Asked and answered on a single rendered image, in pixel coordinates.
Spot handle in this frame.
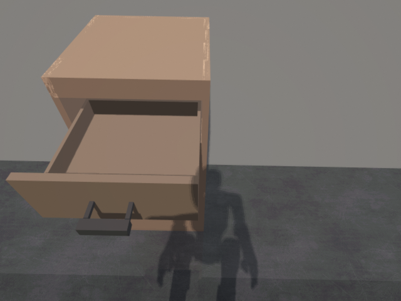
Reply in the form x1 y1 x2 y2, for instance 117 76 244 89
75 201 134 236

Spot drawer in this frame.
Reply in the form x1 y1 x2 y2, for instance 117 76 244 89
6 98 201 221

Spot cabinet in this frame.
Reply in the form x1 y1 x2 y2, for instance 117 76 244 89
41 15 211 231

